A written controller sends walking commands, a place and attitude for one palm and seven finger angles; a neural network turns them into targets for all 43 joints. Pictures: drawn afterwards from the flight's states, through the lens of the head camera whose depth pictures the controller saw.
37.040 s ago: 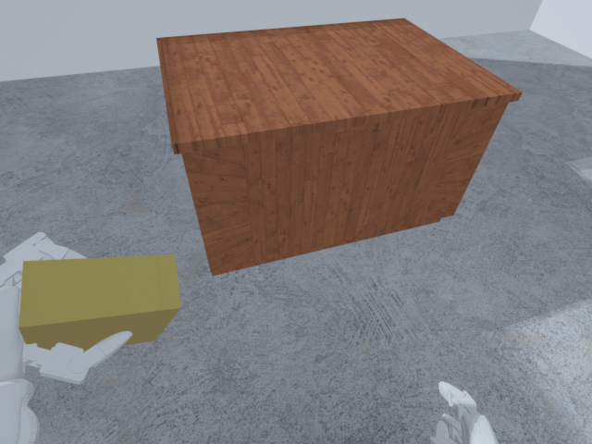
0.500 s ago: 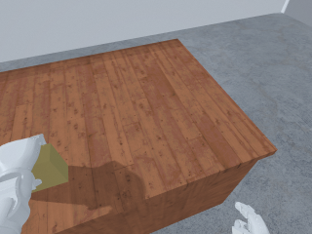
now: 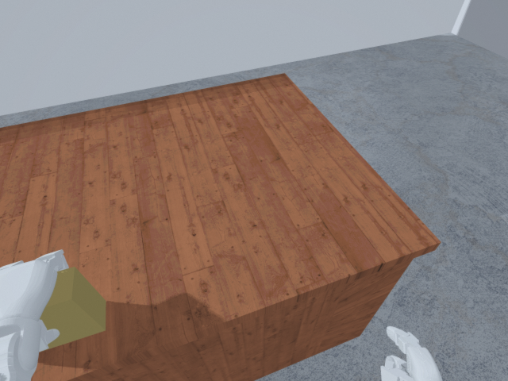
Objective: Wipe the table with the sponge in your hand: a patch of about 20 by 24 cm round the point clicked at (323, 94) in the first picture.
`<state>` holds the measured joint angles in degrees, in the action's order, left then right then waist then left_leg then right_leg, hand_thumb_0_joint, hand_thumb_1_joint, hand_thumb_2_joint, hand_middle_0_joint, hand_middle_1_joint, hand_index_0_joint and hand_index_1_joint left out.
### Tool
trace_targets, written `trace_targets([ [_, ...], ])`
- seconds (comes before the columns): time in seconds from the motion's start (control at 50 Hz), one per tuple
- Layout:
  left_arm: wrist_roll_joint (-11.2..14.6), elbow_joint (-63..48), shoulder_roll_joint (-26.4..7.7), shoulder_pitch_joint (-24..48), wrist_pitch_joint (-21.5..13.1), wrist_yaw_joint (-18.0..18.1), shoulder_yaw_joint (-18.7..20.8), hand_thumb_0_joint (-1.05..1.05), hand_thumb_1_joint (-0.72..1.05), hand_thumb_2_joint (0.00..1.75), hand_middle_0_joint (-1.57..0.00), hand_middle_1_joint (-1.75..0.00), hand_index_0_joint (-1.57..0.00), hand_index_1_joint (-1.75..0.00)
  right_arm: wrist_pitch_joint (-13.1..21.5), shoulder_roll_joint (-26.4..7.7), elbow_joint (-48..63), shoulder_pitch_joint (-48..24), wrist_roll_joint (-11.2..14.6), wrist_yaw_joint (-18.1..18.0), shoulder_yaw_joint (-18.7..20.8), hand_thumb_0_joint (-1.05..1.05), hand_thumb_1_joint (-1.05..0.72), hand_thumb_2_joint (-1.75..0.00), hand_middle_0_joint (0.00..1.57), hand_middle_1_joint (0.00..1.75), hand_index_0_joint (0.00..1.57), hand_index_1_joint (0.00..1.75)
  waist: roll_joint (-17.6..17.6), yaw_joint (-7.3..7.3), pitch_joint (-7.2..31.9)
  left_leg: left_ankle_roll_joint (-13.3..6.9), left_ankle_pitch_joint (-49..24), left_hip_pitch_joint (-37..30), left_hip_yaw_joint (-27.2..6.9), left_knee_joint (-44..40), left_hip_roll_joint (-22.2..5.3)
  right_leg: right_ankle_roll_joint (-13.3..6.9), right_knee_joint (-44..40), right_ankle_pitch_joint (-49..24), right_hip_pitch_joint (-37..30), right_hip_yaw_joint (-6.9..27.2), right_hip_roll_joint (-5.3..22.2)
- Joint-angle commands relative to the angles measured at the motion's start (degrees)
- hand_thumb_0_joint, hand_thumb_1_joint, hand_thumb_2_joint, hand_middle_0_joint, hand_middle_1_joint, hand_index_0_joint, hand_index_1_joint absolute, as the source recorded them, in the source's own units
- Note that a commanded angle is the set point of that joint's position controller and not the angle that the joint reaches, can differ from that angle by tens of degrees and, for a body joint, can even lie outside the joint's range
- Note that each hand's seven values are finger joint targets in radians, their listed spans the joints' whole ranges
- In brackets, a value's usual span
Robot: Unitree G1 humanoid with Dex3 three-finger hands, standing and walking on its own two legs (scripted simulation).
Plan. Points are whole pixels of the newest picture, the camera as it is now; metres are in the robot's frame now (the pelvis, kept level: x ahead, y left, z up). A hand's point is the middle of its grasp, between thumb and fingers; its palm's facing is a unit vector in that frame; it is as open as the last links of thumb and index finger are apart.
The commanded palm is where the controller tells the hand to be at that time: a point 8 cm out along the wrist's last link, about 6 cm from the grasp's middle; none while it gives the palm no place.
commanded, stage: lift the sponge slowly off the table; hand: left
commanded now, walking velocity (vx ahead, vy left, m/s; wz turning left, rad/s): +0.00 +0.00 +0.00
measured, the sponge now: (50, 319) +0.19 +0.36 -0.02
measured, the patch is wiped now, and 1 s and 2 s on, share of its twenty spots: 1.00 1.00 1.00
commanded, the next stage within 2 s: none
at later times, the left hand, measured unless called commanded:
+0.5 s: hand (37, 310) +0.19 +0.35 +0.03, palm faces -0.05 -0.05 -1.00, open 9.5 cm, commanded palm +0.16 +0.34 +0.08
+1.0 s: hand (44, 303) +0.19 +0.34 +0.05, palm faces -0.04 -0.07 -1.00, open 9.5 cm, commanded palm +0.17 +0.34 +0.11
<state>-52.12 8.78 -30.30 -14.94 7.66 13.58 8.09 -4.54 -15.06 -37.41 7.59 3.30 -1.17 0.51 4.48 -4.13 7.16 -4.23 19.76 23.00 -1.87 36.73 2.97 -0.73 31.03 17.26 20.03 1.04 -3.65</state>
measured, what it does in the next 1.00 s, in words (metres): stands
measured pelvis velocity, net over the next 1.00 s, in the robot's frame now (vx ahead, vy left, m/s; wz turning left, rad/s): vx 0.00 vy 0.00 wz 0.03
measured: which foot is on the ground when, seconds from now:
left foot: down 0.00-1.00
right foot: down 0.00-1.00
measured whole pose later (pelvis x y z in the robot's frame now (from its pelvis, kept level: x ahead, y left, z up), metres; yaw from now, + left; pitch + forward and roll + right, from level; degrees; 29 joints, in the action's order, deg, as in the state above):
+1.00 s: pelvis +0.00 +0.00 +0.01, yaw +2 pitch +1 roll -2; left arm -53.2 2.5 -28.8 -11.4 10.9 7.0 3.4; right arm -4.3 -13.9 -38.3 3.0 2.0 -3.0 -1.1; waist 4.5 -7.3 2.3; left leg -4.2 16.8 14.2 -3.3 30.2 3.9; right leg -1.1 24.5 14.9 10.8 0.1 -2.7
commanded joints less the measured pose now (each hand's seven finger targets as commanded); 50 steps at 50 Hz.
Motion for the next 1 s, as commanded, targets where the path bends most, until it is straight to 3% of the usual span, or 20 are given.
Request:
trace_targets([
  [0.0, 1.79, 1.12, -7.28, -3.5, 1.5, -2.43, 2.69, 0.0, 0.1, 1.3, -1.2, -1.6, -1.2, -1.6, 2.64, -7.72, 8.55, -7.66, 0.11, -1.04, 2.29, 0.0, -0.9, -0.9, 0.2, 0.3, 0.2, 0.3, -6.1, -1.36, 1.66, 1.65, -14.03, -1.26, -4.08, -5.0, -1.67, -3.67, -3.37, -14.45, -3.14, 0.88, 0.76],
  [0.02, 1.44, 1.6, -6.65, -1.73, 1.42, -2.41, 1.69, 0.0, 0.1, 1.3, -1.2, -1.6, -1.2, -1.6, 2.6, -7.67, 8.48, -7.87, 0.02, -1.22, 2.24, 0.0, -0.9, -0.9, 0.2, 0.3, 0.2, 0.3, -6.05, -0.73, 0.53, 1.63, -12.97, -0.83, -4.1, -5.21, -1.76, -3.68, -3.63, -13.03, -2.2, 1.01, 0.64],
  [0.06, 1.09, 1.65, -7.79, -0.47, 1.53, -2.26, 2.5, 0.0, 0.1, 1.3, -1.2, -1.6, -1.2, -1.6, 2.57, -7.79, 8.5, -7.72, 0.07, -1.42, 2.29, 0.0, -0.9, -0.9, 0.2, 0.3, 0.2, 0.3, -4.58, -1.32, 0.5, 1.57, -11.72, -1.2, -4.52, -5.77, -1.75, -3.88, -3.88, -9.81, -1.62, 0.52, 0.41],
  [0.08, 0.87, 1.59, -6.14, 1.07, 1.53, -2.33, 0.67, 0.0, 0.1, 1.3, -1.2, -1.6, -1.2, -1.6, 2.62, -7.42, 8.59, -7.98, 0.11, -1.43, 2.21, 0.0, -0.9, -0.9, 0.2, 0.3, 0.2, 0.3, -4.65, -0.71, 0.41, 1.59, -11.56, -1.11, -4.28, -5.89, -1.89, -3.86, -3.92, -9.35, -1.47, 0.34, 0.39],
  [0.16, 0.4, -1.53, -9.03, 2.33, 1.36, -2.23, 2.92, 0.0, 0.1, 1.3, -1.2, -1.6, -1.2, -1.6, 2.62, -7.39, 8.73, -8.49, -0.05, -1.7, 2.4, 0.0, -0.9, -0.9, 0.2, 0.3, 0.2, 0.3, -2.96, -1.88, 4.73, 1.54, -13.52, -3.65, -4.75, -5.96, -1.69, -4.05, -3.64, -10.41, -3.82, 0.55, 0.47],
  [0.22, 0.81, -2.27, -6.71, 1.41, 1.29, -2.29, 1.17, 0.0, 0.1, 1.3, -1.2, -1.6, -1.2, -1.6, 2.85, -7.0, 8.84, -9.16, -0.09, -1.71, 2.28, 0.0, -0.9, -0.9, 0.2, 0.3, 0.2, 0.3, -3.75, -1.4, 3.99, 1.61, -13.91, -3.92, -4.68, -6.16, -1.93, -3.96, -3.95, -10.9, -3.69, 0.63, 0.45],
  [0.26, 0.49, -2.74, -9.03, 4.04, 1.52, -2.29, 2.77, 0.0, 0.1, 1.3, -1.2, -1.6, -1.2, -1.6, 2.76, -7.4, 8.65, -9.22, -0.14, -1.9, 2.32, 0.0, -0.9, -0.9, 0.2, 0.3, 0.2, 0.3, -2.99, -1.58, 3.33, 1.55, -13.29, -4.09, -5.44, -6.78, -1.99, -4.06, -4.2, -8.96, -3.34, 0.36, 0.26],
  [0.3, 0.5, -3.41, -7.44, 4.61, 1.67, -2.37, 1.33, 0.0, 0.1, 1.3, -1.2, -1.6, -1.2, -1.6, 3.02, -6.97, 8.88, -9.59, -0.11, -2.0, 2.24, 0.0, -0.9, -0.9, 0.2, 0.3, 0.2, 0.3, -3.02, -1.49, 3.16, 1.57, -12.81, -4.58, -5.58, -7.28, -2.16, -4.03, -4.57, -7.93, -3.26, 0.02, 0.28],
  [0.36, 0.33, -5.38, -9.39, 6.64, 1.5, -2.36, 2.62, 0.0, 0.1, 1.3, -1.2, -1.6, -1.2, -1.6, 3.16, -7.04, 8.67, -9.73, -0.25, -2.2, 2.2, 0.0, -0.9, -0.9, 0.2, 0.3, 0.2, 0.3, -1.88, -1.75, 3.77, 1.58, -14.04, -5.9, -5.96, -7.67, -2.16, -4.23, -4.71, -8.67, -4.35, 0.3, 0.28],
  [0.46, 0.62, -9.46, -9.28, 4.51, 1.18, -2.54, 2.89, 0.0, 0.1, 1.3, -1.2, -1.6, -1.2, -1.6, 3.47, -6.67, 8.84, -10.48, -0.51, -2.09, 2.21, 0.0, -0.9, -0.9, 0.2, 0.3, 0.2, 0.3, -1.13, -2.22, 4.95, 1.81, -17.41, -8.11, -6.4, -7.67, -2.34, -4.24, -4.7, -11.49, -6.0, 0.52, 0.36],
  [0.54, 0.37, -11.66, -9.2, 10.98, 1.29, -2.73, 1.84, 0.0, 0.1, 1.3, -1.2, -1.6, -1.2, -1.6, 3.72, -6.61, 8.65, -11.68, -0.41, -2.37, 1.81, 0.0, -0.9, -0.9, 0.2, 0.3, 0.2, 0.3, 0.04, -1.13, 2.37, 2.1, -15.7, -8.19, -6.95, -9.3, -2.95, -4.28, -5.5, -8.75, -4.84, 0.72, 0.14],
  [0.56, -0.38, -11.21, -10.55, 11.14, 1.57, -2.59, 2.68, 0.0, 0.1, 1.3, -1.2, -1.6, -1.2, -1.6, 3.73, -6.8, 8.41, -11.06, -0.55, -2.41, 1.95, 0.0, -0.9, -0.9, 0.2, 0.3, 0.2, 0.3, 1.46, -1.86, 3.47, 2.15, -16.73, -9.2, -7.08, -9.02, -2.69, -4.46, -5.49, -9.29, -5.31, 0.29, 0.13],
  [0.62, -0.62, -13.22, -9.44, 9.46, 1.58, -2.8, 1.79, 0.0, 0.1, 1.3, -1.2, -1.6, -1.2, -1.6, 3.82, -6.44, 8.52, -11.37, -0.85, -2.27, 2.02, 0.0, -0.9, -0.9, 0.2, 0.3, 0.2, 0.3, 0.57, -2.0, 6.31, 2.53, -21.8, -11.09, -6.77, -8.59, -2.66, -4.45, -5.49, -13.83, -7.77, 0.7, 0.53],
  [0.64, -0.09, -14.78, -10.78, 9.72, 1.4, -2.86, 3.22, 0.0, 0.1, 1.3, -1.2, -1.6, -1.2, -1.6, 3.96, -6.45, 8.62, -12.04, -0.84, -2.4, 1.86, 0.0, -0.9, -0.9, 0.2, 0.3, 0.2, 0.3, 0.38, -2.13, 6.82, 2.56, -22.24, -11.55, -7.19, -8.83, -2.8, -4.46, -5.44, -14.27, -8.4, 1.36, 0.36],
  [0.68, -0.73, -13.66, -9.98, 11.38, 1.99, -3.1, 1.75, 0.0, 0.1, 1.3, -1.2, -1.6, -1.2, -1.6, 3.61, -6.45, 8.1, -11.65, -0.87, -2.47, 1.71, 0.0, -0.9, -0.9, 0.2, 0.3, 0.2, 0.3, -0.2, -1.35, 5.23, 2.5, -21.72, -11.41, -6.86, -8.97, -2.7, -4.32, -6.01, -14.05, -7.71, 0.79, 0.46],
  [0.74, -1.0, -16.87, -10.9, 14.36, 2.02, -3.44, 2.1, 0.0, 0.1, 1.3, -1.2, -1.6, -1.2, -1.6, 3.7, -6.56, 8.24, -12.81, -0.93, -2.57, 1.46, 0.0, -0.9, -0.9, 0.2, 0.3, 0.2, 0.3, 0.89, -1.46, 5.71, 2.72, -22.66, -12.84, -7.38, -9.74, -2.92, -4.54, -6.34, -14.14, -8.3, 1.52, 0.19],
  [0.76, -1.41, -16.53, -11.45, 13.2, 2.36, -3.4, 2.68, 0.0, 0.1, 1.3, -1.2, -1.6, -1.2, -1.6, 3.74, -6.51, 8.41, -12.18, -1.11, -2.62, 1.58, 0.0, -0.9, -0.9, 0.2, 0.3, 0.2, 0.3, 1.8, -2.3, 6.35, 2.55, -23.49, -13.43, -7.22, -9.47, -2.64, -4.63, -6.43, -14.66, -9.07, 0.73, 0.31],
  [0.82, -1.62, -17.03, -11.92, 12.19, 2.64, -3.72, 2.94, 0.0, 0.1, 1.3, -1.2, -1.6, -1.2, -1.6, 3.4, -6.45, 7.91, -12.35, -1.24, -2.4, 1.4, 0.0, -0.9, -0.9, 0.2, 0.3, 0.2, 0.3, 1.03, -1.93, 6.01, 2.68, -26.33, -13.9, -6.71, -9.33, -2.61, -4.53, -6.79, -18.06, -10.1, 1.31, 0.7],
  [0.86, -2.02, -17.75, -14.18, 13.72, 3.15, -3.65, 4.88, 0.0, 0.1, 1.3, -1.2, -1.6, -1.2, -1.6, 3.28, -6.6, 7.98, -12.52, -1.32, -2.64, 1.14, 0.0, -0.9, -0.9, 0.2, 0.3, 0.2, 0.3, 2.84, -2.73, 6.66, 2.59, -25.49, -14.25, -7.02, -9.92, -2.38, -4.84, -6.98, -16.8, -11.11, 1.17, 0.41],
  [0.98, -1.46, -17.42, -13.89, 14.31, 4.49, -4.44, 4.4, 0.0, 0.1, 1.3, -1.2, -1.6, -1.2, -1.6, 2.96, -6.29, 7.96, -13.84, -1.15, -2.72, 0.62, 0.0, -0.9, -0.9, 0.2, 0.3, 0.2, 0.3, 2.2, -2.29, 4.97, 2.2, -24.98, -14.61, -6.04, -10.88, -2.05, -4.72, -8.24, -18.09, -12.39, 1.63, 0.88],
])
